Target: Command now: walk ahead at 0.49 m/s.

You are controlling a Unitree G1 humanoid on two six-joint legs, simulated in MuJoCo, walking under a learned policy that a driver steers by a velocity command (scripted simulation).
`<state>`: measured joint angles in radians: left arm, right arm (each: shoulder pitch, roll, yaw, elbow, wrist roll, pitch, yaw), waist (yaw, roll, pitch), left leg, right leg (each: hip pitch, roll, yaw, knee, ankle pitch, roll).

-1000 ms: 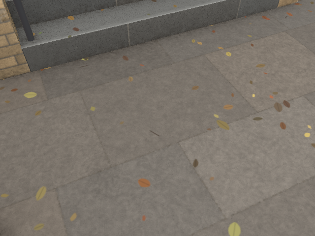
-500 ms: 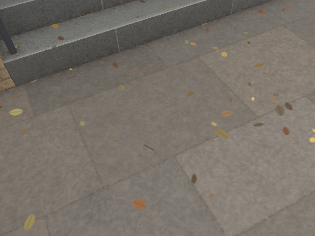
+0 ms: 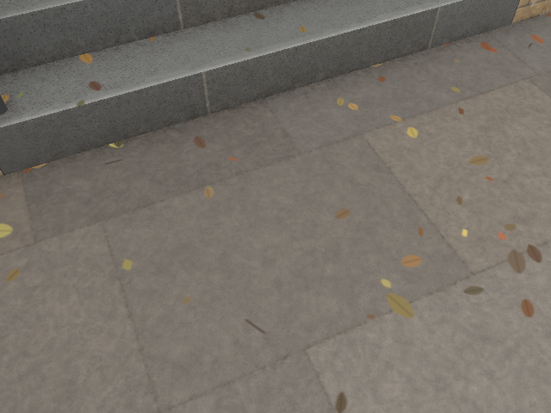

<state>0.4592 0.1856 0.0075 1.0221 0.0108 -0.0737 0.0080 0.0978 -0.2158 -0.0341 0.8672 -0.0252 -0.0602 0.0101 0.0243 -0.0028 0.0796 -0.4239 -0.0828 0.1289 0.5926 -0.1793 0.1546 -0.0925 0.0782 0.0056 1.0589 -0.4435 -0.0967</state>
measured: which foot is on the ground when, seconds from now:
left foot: down 0.00-0.52, up 0.54-1.00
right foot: up 0.00-0.48, down 0.50-1.00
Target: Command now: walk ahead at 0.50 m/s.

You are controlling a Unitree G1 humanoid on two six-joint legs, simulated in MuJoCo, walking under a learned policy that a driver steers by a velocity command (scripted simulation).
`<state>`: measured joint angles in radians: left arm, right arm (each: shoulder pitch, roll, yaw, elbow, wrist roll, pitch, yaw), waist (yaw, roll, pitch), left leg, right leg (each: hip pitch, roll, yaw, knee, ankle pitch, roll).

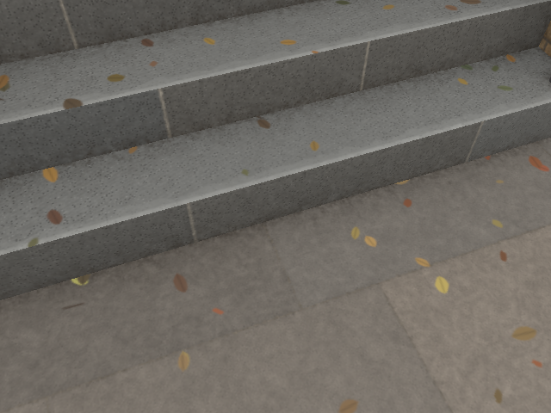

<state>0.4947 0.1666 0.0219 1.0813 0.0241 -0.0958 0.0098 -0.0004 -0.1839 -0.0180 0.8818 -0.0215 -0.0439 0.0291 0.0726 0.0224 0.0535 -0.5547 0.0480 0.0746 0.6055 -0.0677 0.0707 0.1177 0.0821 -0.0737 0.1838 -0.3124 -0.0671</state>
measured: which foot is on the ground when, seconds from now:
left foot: up 0.00-0.04, down 0.06-0.64, up 0.66-1.00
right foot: down 0.00-0.06, up 0.08-0.60, down 0.62-1.00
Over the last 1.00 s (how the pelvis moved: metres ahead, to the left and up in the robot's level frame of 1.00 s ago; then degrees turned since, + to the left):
0.54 -0.04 0.02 1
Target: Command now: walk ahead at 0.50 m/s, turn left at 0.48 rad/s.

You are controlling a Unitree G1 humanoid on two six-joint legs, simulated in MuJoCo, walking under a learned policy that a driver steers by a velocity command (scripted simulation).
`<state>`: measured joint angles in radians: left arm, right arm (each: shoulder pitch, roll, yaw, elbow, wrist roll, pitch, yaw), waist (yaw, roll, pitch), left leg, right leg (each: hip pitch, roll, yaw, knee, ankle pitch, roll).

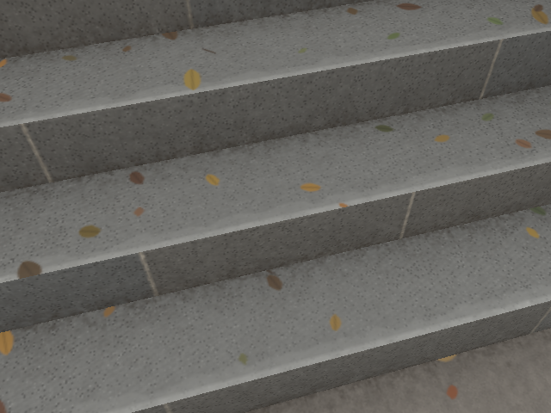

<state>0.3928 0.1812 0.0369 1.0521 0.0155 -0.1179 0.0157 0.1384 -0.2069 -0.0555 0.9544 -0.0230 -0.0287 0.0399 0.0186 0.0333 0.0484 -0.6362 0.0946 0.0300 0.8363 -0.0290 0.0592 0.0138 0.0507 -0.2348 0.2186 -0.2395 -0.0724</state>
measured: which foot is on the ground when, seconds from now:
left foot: up 0.00-0.16, down 0.18-0.72, up 0.74-1.00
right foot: down 0.00-0.16, up 0.18-0.68, down 0.70-1.00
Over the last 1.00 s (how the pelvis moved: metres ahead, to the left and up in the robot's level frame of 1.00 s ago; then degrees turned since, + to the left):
0.53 -0.01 0.01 9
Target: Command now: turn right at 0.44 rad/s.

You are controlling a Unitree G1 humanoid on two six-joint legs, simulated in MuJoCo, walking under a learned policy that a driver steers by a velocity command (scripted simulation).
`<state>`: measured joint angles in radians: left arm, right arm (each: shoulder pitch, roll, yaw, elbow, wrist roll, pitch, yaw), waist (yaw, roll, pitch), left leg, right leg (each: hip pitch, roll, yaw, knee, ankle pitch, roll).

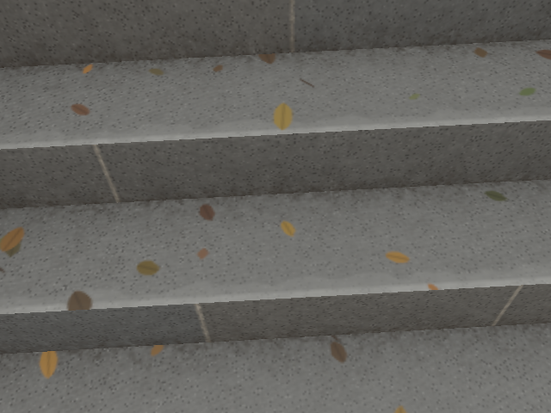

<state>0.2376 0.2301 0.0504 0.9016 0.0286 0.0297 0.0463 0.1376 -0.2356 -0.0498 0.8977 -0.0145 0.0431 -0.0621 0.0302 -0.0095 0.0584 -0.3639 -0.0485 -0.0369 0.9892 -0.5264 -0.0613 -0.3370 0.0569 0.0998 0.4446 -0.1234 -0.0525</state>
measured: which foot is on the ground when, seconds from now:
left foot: up 0.00-0.14, down 0.16-0.62, up 0.64-1.00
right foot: down 0.00-0.16, up 0.18-0.60, down 0.62-1.00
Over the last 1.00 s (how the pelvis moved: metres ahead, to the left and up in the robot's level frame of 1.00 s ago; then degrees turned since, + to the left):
0.20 0.02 0.00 12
